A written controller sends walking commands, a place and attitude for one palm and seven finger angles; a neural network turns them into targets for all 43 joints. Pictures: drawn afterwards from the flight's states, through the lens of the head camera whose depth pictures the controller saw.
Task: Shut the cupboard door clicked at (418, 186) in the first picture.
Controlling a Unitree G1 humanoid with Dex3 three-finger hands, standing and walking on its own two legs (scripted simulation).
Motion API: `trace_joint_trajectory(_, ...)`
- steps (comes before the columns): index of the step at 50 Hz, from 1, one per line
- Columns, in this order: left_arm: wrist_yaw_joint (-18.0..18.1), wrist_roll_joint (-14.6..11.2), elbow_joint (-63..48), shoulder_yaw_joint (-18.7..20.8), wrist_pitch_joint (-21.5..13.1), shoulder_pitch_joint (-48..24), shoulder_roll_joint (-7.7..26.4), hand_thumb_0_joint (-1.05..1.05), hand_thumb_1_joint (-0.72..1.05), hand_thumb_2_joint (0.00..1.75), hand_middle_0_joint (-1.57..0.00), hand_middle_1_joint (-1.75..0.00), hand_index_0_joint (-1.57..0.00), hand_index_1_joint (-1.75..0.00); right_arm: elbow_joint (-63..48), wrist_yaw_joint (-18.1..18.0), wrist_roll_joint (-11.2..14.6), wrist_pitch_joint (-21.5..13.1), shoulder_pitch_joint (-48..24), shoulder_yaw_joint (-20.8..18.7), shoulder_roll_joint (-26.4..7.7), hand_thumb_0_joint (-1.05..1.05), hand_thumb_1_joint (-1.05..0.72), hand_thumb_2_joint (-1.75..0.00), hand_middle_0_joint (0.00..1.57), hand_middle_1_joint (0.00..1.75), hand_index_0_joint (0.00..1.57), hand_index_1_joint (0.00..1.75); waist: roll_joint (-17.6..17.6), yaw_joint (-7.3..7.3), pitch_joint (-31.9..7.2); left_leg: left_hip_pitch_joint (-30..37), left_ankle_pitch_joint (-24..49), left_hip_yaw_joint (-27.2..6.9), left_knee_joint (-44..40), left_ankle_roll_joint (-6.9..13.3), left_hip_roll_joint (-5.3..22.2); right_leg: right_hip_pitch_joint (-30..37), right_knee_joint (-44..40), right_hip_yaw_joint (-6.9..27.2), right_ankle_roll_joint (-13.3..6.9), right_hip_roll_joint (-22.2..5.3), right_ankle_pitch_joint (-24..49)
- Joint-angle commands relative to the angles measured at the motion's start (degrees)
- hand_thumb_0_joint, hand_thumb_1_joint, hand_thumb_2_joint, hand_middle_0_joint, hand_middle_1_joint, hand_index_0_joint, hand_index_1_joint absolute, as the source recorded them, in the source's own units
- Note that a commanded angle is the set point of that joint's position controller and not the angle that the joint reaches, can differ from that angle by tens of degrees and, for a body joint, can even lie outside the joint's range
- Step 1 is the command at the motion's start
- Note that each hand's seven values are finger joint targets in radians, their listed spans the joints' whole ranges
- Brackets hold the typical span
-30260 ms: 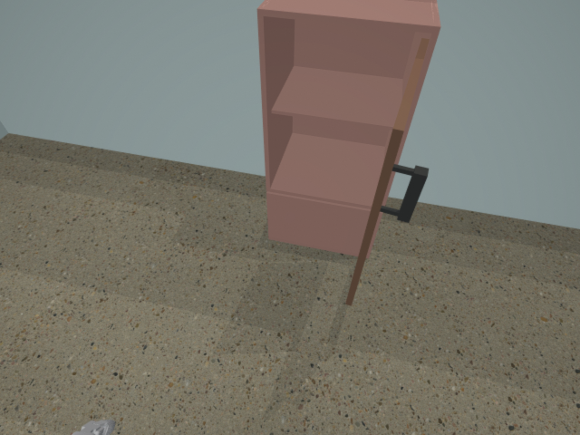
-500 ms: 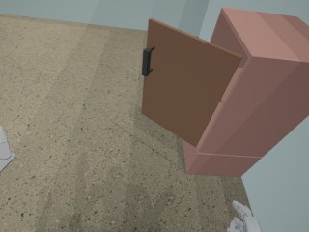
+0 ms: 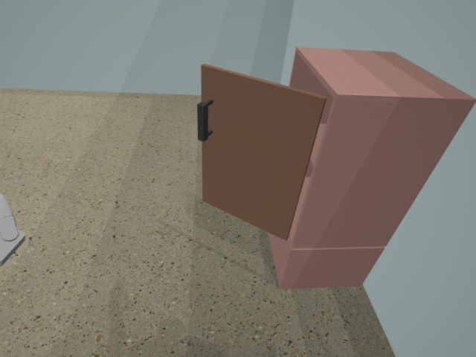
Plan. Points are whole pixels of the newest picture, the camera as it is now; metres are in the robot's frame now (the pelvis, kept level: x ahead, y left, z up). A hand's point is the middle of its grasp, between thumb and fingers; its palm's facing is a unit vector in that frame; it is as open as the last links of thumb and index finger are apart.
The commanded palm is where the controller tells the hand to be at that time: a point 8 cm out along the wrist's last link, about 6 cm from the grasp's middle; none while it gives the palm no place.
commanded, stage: stop stepping back and stand still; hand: left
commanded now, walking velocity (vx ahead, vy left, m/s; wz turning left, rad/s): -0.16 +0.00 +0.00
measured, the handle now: (206, 120) +0.87 +0.13 +0.01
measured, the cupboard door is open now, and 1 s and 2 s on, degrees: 55 55 55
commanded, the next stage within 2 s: let the arm hang, fingers relaxed in 0.16 s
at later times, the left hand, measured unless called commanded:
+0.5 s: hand out of the picture +0.07 +0.19 -0.12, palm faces +0.01 -0.97 -0.25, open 7.4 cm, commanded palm none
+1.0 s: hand out of the picture -0.11 +0.17 -0.15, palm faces +0.06 -0.99 -0.15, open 7.4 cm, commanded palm none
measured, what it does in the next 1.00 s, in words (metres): steps on the spot: right foot, then left foot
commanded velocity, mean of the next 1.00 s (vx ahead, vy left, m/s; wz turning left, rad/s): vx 0.00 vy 0.00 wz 0.00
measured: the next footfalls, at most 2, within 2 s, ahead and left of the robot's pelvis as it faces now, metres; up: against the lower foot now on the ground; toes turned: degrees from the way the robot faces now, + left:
right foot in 0.42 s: -0.03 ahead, -0.10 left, +0.00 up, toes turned +0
left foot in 0.58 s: +0.06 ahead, +0.11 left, +0.00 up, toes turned +1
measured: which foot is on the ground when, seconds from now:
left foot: down 0.00-0.46, up 0.48-0.56, down 0.58-1.00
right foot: down 0.00-0.32, up 0.34-0.40, down 0.42-1.00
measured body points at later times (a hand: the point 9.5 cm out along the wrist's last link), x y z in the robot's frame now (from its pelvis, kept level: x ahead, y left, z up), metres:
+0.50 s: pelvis -0.04 +0.00 +0.01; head -0.06 -0.02 +0.46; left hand +0.07 +0.24 -0.10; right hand +0.08 -0.25 -0.11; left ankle +0.06 +0.10 -0.70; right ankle -0.07 -0.10 -0.71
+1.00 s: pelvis -0.05 +0.01 +0.03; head -0.06 +0.02 +0.48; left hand -0.11 +0.22 -0.13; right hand -0.07 -0.19 -0.13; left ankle +0.02 +0.11 -0.71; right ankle -0.07 -0.10 -0.71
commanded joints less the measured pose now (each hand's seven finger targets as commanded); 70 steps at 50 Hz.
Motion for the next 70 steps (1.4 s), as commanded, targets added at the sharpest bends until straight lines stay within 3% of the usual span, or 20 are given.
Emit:
trace_joint_trajectory(1, 0.2, -0.4, -13.5, 5.6, -4.8, -8.8, 12.1, 0.00, 0.90, 0.90, -0.20, -0.30, -0.20, -0.30, -12.4, 0.0, -1.1, -6.1, -11.2, -1.7, -5.7, 0.00, -0.90, -0.90, 0.20, 0.30, 0.20, 0.30, 17.0, -0.18, 5.0, 14.0, -16.2, -30.9, -28.8, 3.6, 13.7, -23.3, 12.9, 1.1, 0.7, 1.6, 6.2)
trace_joint_trajectory(2, 0.2, -0.3, -15.1, 7.5, -5.1, -8.2, 14.5, 0.00, 0.90, 0.90, -0.20, -0.30, -0.20, -0.30, -12.2, 0.1, -1.5, -6.8, -12.6, -1.9, -5.5, 0.00, -0.90, -0.90, 0.20, 0.30, 0.20, 0.30, 10.9, 1.24, 4.8, 7.5, -27.2, -30.8, -33.5, 2.5, 14.6, -18.6, 11.6, 2.1, 0.1, 1.4, 2.0)
trace_joint_trajectory(3, 0.3, -0.5, -16.0, 8.4, -5.0, -5.0, 13.9, 0.00, 0.90, 0.90, -0.20, -0.30, -0.20, -0.30, -12.7, 0.3, -1.6, -6.5, -12.8, -2.0, -5.3, 0.00, -0.90, -0.90, 0.20, 0.30, 0.20, 0.30, 8.2, 2.26, 4.4, 3.3, -28.1, -25.6, -33.9, 0.5, 13.5, -14.0, 5.3, 0.1, -0.6, 1.9, 0.7)
trace_joint_trajectory(5, -0.1, -0.6, -18.3, 8.8, -5.1, 2.3, 12.3, 0.00, 0.90, 0.90, -0.20, -0.30, -0.20, -0.30, -13.8, 0.9, -1.3, -6.2, -12.1, -2.3, -5.1, 0.00, -0.90, -0.90, 0.20, 0.30, 0.20, 0.30, 13.3, 1.93, 1.1, 1.9, -23.6, -12.9, -28.5, -4.1, 7.2, -7.0, -7.5, -1.8, -1.2, 2.3, 2.8)
trace_joint_trajectory(7, -0.2, -1.1, -18.6, 10.5, -4.8, 8.6, 13.0, 0.00, 0.90, 0.90, -0.20, -0.30, -0.20, -0.30, -14.8, 1.5, -1.2, -5.7, -10.7, -2.7, -4.5, 0.00, -0.90, -0.90, 0.20, 0.30, 0.20, 0.30, 9.0, 1.41, -2.9, 8.5, -14.3, -5.2, -15.7, -6.2, 1.6, -12.4, -15.6, 3.7, -3.0, -2.5, 2.1)
trace_joint_trajectory(9, 0.1, -1.7, -19.9, 10.0, -4.5, 7.8, 12.7, 0.00, 0.90, 0.90, -0.20, -0.30, -0.20, -0.30, -13.4, 1.4, -0.9, -4.8, -10.0, -2.9, -3.6, 0.00, -0.90, -0.90, 0.20, 0.30, 0.20, 0.30, -2.9, 0.55, 1.4, 12.8, -4.4, -5.5, 0.5, -5.2, 1.1, -25.3, -22.6, 16.4, -8.0, -12.2, 0.4)
trace_joint_trajectory(10, 0.8, -1.6, -17.5, 10.2, -4.1, 7.1, 12.6, 0.00, 0.90, 0.90, -0.20, -0.30, -0.20, -0.30, -12.6, 1.0, -1.1, -4.6, -9.0, -2.4, -3.4, 0.00, -0.90, -0.90, 0.20, 0.30, 0.20, 0.30, -3.9, 0.23, 3.1, 9.1, -2.7, -5.6, 1.9, -4.9, 1.9, -23.3, -22.2, 16.9, -9.6, -14.1, 5.9)
trace_joint_trajectory(12, 1.6, -0.7, -13.6, 8.1, -3.7, 0.3, 11.4, 0.00, 0.90, 0.90, -0.20, -0.30, -0.20, -0.30, -11.2, 0.3, -1.0, -5.0, -8.7, -1.8, -4.0, 0.00, -0.90, -0.90, 0.20, 0.30, 0.20, 0.30, 1.5, -0.65, 4.1, 9.6, 0.8, -5.8, -4.4, -4.0, 3.1, -19.3, -16.2, 12.1, -6.7, -12.1, 21.2)
trace_joint_trajectory(13, -7.5, 5.6, 27.1, -19.3, 5.4, -1.5, -0.8, 0.00, 0.90, 0.90, -0.20, -0.30, -0.20, -0.30, -3.1, 5.4, -1.2, -9.1, -12.7, -4.2, -14.9, 0.00, -0.90, -0.90, 0.20, 0.30, 0.20, 0.30, 8.1, -3.33, 6.1, 12.9, 25.7, -10.1, 2.5, -1.5, 5.7, -27.1, 4.0, 1.1, -2.7, -10.3, 40.7)
trace_joint_trajectory(14, -8.7, 4.6, 29.0, -19.5, 9.8, 1.6, -3.6, 0.00, 0.90, 0.90, -0.20, -0.30, -0.20, -0.30, -2.7, 4.9, -1.4, -6.0, -7.8, -4.3, -12.8, 0.00, -0.90, -0.90, 0.20, 0.30, 0.20, 0.30, 9.1, -1.83, -0.1, 15.9, 30.7, -13.0, -2.6, 1.2, 8.3, -24.0, 11.5, 1.2, 0.5, -5.5, 34.9)
trace_joint_trajectory(16, -8.4, 4.8, 32.1, -21.2, 11.3, -1.6, -7.0, 0.00, 0.90, 0.90, -0.20, -0.30, -0.20, -0.30, -2.0, 4.2, -2.7, -3.1, -7.2, -2.2, -11.3, 0.00, -0.90, -0.90, 0.20, 0.30, 0.20, 0.30, 4.5, 0.12, 2.0, 8.2, 26.5, -23.4, -12.9, 5.9, 14.7, -23.9, 15.8, 1.5, 1.8, -1.7, 0.7)
trace_joint_trajectory(18, -8.7, 4.5, 39.3, -21.2, 11.2, -4.2, -5.8, 0.00, 0.90, 0.90, -0.20, -0.30, -0.20, -0.30, -1.9, 3.8, -3.5, -2.0, -8.1, -1.3, -11.0, 0.00, -0.90, -0.90, 0.20, 0.30, 0.20, 0.30, -3.3, 1.08, 1.7, 9.8, 21.3, -27.4, -16.3, 7.6, 15.3, -23.2, 12.9, 2.6, 1.4, -2.3, 0.8)
trace_joint_trajectory(21, -8.7, 4.6, 53.5, -20.5, 11.0, -2.8, -2.1, 0.00, 0.90, 0.90, -0.20, -0.30, -0.20, -0.30, -0.4, 4.3, -2.4, 0.5, -11.8, -0.8, -8.4, 0.00, -0.90, -0.90, 0.20, 0.30, 0.20, 0.30, -7.8, 3.29, 0.7, 0.0, -8.4, -16.7, -14.9, 1.3, 5.7, -10.7, -8.3, 7.2, -0.8, -5.8, 5.9)
trace_joint_trajectory(23, -8.4, 4.8, 60.2, -21.5, 10.4, -8.7, -0.7, 0.00, 0.90, 0.90, -0.20, -0.30, -0.20, -0.30, 2.1, 4.6, -2.7, 2.7, -13.3, -1.1, -5.9, 0.00, -0.90, -0.90, 0.20, 0.30, 0.20, 0.30, -13.4, 1.91, 11.3, 3.0, -9.6, -8.0, 0.2, -3.4, -1.4, -26.6, -25.4, 22.0, -7.5, -16.8, -3.9)
trace_joint_trajectory(25, -8.1, 4.6, 65.1, -22.5, 10.2, -13.9, -2.6, 0.00, 0.90, 0.90, -0.20, -0.30, -0.20, -0.30, 5.2, 4.4, -2.9, 3.3, -11.3, -1.4, -4.6, 0.00, -0.90, -0.90, 0.20, 0.30, 0.20, 0.30, -2.3, -0.34, 16.0, 5.2, -9.8, -7.3, 3.8, -3.4, 0.2, -28.6, -22.5, 18.4, -10.1, -15.6, 10.5)
trace_joint_trajectory(27, -7.9, 4.3, 70.6, -22.9, 9.4, -12.4, -3.9, 0.00, 0.90, 0.90, -0.20, -0.30, -0.20, -0.30, 8.9, 4.1, -2.6, 2.7, -6.2, -0.9, -2.4, 0.00, -0.90, -0.90, 0.20, 0.30, 0.20, 0.30, 3.3, -1.21, 11.0, 10.9, -0.4, -7.0, -5.1, -3.3, 1.6, -21.8, -14.9, 11.4, -7.7, -11.7, 27.4)
trace_joint_trajectory(29, -7.7, 3.8, 75.5, -22.9, 9.4, -7.6, -7.9, 0.00, 0.90, 0.90, -0.20, -0.30, -0.20, -0.30, 11.9, 3.3, -2.8, 1.6, -4.3, -0.6, -1.6, 0.00, -0.90, -0.90, 0.20, 0.30, 0.20, 0.30, 9.4, 0.71, 6.0, 15.8, 12.7, -11.1, -12.8, -1.8, 4.3, -16.2, -11.7, 7.4, -3.3, -6.7, 29.2)
trace_joint_trajectory(31, -7.8, 3.6, 80.0, -23.2, 9.7, -5.2, -8.3, 0.00, 0.90, 0.90, -0.20, -0.30, -0.20, -0.30, 14.3, 2.7, -2.3, 1.2, -4.6, -0.6, -1.7, 0.00, -0.90, -0.90, 0.20, 0.30, 0.20, 0.30, 11.1, 1.62, 4.3, 15.1, 11.6, -11.8, -14.3, -1.2, 4.5, -12.1, -13.6, 6.6, -2.2, -6.0, 27.5)
trace_joint_trajectory(44, -7.5, 3.7, 91.1, -24.5, 10.3, -0.6, -12.2, 0.00, 0.90, 0.90, -0.20, -0.30, -0.20, -0.30, 22.1, 2.1, -2.0, 2.1, 1.0, -0.9, 0.1, 0.00, -0.90, -0.90, 0.20, 0.30, 0.20, 0.30, 1.7, 1.13, 10.9, 14.1, -5.5, -12.8, -22.7, -1.0, 4.6, -14.2, -17.9, 4.6, -1.8, -4.8, 15.2)
trace_joint_trajectory(70, -7.2, 4.2, 90.0, -24.0, 10.2, -0.3, -12.7, 0.00, 0.90, 0.90, -0.20, -0.30, -0.20, -0.30, 21.8, 2.7, -2.2, 2.4, 2.9, -1.6, 1.4, 0.00, -0.90, -0.90, 0.20, 0.30, 0.20, 0.30, 3.7, 1.03, 13.7, 11.7, -12.2, -13.2, -24.8, -1.3, 4.1, -19.5, -16.5, 5.2, -1.4, -4.3, 10.7)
